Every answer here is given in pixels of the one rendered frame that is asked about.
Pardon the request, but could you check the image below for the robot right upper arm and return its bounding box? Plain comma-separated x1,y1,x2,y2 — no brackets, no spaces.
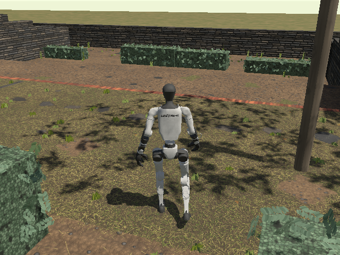
180,106,195,135

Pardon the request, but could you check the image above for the robot right hand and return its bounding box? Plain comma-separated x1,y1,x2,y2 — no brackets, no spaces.
188,142,200,151

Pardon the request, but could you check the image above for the robot right thigh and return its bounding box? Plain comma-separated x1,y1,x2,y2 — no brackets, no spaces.
177,148,189,186

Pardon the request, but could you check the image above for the robot left forearm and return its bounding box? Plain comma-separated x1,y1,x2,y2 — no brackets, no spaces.
137,129,149,154

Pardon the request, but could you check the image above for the robot left hand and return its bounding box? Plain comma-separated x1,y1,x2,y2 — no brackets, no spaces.
135,152,148,167

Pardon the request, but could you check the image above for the robot right forearm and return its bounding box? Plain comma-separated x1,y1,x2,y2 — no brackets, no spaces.
190,127,199,145

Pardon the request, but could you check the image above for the robot left upper arm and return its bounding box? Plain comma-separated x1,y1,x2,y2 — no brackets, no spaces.
144,107,158,137

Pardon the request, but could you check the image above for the right robot foot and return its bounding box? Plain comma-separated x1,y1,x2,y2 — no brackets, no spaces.
183,211,191,220

